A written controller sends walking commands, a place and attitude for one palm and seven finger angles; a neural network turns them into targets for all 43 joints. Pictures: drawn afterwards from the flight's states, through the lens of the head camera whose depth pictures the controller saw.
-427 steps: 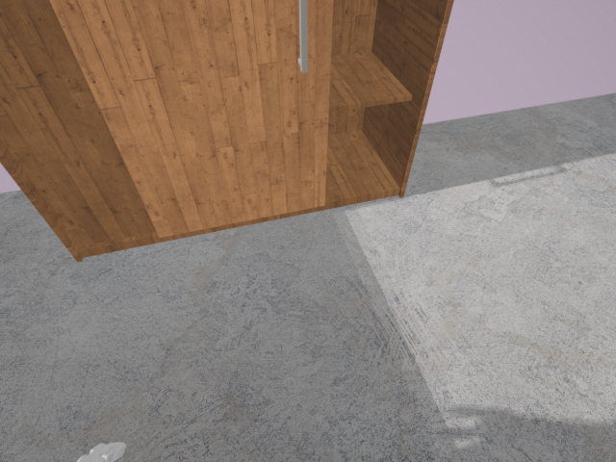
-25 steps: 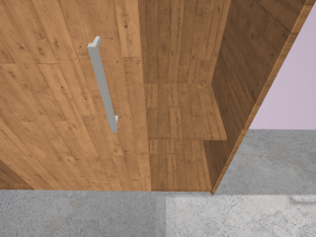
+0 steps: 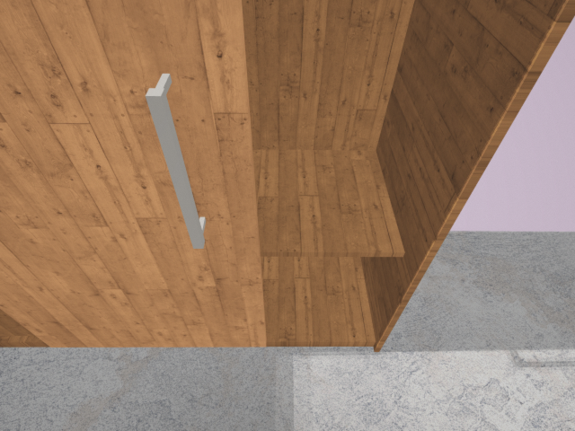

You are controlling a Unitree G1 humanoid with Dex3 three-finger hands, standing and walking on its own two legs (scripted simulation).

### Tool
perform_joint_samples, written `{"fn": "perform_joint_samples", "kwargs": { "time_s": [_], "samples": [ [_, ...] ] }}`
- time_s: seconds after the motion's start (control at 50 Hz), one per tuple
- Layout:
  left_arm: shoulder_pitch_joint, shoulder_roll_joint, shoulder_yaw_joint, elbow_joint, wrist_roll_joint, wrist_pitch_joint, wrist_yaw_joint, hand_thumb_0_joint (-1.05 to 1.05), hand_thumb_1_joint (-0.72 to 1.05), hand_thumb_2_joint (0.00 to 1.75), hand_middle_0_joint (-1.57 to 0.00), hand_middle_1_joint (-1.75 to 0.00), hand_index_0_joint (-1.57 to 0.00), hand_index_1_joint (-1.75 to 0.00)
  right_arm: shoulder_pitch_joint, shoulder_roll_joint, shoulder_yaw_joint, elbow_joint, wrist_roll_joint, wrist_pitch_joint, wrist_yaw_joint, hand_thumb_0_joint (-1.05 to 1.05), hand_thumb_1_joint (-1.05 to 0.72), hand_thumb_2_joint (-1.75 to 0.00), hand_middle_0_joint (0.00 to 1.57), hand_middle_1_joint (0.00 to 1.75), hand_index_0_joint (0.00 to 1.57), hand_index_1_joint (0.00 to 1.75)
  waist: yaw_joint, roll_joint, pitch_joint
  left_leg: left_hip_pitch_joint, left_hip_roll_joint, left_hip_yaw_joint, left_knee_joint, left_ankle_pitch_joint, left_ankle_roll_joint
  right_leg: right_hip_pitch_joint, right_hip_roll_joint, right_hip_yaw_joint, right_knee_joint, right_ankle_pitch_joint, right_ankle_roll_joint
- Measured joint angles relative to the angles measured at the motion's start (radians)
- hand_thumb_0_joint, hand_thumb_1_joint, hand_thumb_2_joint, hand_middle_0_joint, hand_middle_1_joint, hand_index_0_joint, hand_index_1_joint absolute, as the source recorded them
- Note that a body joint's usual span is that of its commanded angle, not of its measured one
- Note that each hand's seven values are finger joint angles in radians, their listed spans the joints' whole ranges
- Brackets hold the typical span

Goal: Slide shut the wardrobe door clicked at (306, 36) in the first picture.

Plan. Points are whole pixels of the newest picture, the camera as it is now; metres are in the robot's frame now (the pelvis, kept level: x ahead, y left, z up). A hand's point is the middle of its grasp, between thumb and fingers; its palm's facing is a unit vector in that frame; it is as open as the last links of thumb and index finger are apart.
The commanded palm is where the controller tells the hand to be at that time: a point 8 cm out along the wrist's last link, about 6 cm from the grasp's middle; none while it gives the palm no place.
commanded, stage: come to a stop and stand still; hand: left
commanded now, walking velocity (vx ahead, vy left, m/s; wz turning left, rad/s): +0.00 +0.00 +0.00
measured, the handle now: (184, 175) +0.47 +0.20 +0.10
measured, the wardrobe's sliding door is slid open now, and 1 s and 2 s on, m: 0.38 0.38 0.38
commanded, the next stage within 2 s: look again from close up in 0.62 s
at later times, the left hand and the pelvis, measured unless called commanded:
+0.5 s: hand out of the picture +0.02 +0.18 -0.17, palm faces +0.02 -0.98 -0.20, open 7.4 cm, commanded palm none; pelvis +0.03 +0.01 +0.00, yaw +0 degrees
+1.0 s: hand out of the picture +0.01 +0.17 -0.17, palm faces +0.02 -0.98 -0.19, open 7.4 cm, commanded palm none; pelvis +0.04 +0.00 +0.00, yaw +0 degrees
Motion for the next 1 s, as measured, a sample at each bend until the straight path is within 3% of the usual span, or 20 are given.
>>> {"fn": "perform_joint_samples", "kwargs": {
  "time_s": [0.18,0.4,1.0],
  "samples": [
    [-0.004,-0.018,-0.003,0.018,0.003,-0.005,0.005,0.0,0.91,0.9,-0.2,-0.3,-0.2,-0.29,-0.052,-0.011,-0.003,0.009,0.0,-0.006,-0.011,0.02,-0.93,-0.9,0.2,0.3,0.2,0.3,0.01,0.001,-0.004,0.033,-0.009,0.009,-0.008,-0.022,0.005,0.031,-0.009,0.009,-0.009,-0.019,0.009],
    [-0.012,0.002,0.002,0.021,0.004,-0.005,0.009,0.0,0.91,0.9,-0.2,-0.3,-0.2,-0.29,-0.082,-0.031,-0.005,-0.004,0.001,-0.011,-0.015,0.01,-0.92,-0.9,0.2,0.3,0.2,0.3,0.012,-0.005,-0.008,0.062,-0.014,0.013,-0.023,-0.036,0.006,0.061,-0.013,0.014,-0.027,-0.029,0.012],
    [0.007,0.002,-0.001,0.023,0.003,-0.003,0.011,0.0,0.91,0.9,-0.2,-0.3,-0.2,-0.29,-0.058,-0.021,0.005,0.012,0.003,-0.002,-0.012,0.01,-0.91,-0.9,0.2,0.3,0.2,0.3,0.012,0.0,-0.002,0.093,-0.013,0.008,-0.052,-0.032,0.001,0.097,-0.01,0.01,-0.064,-0.023,0.008]
  ]
}}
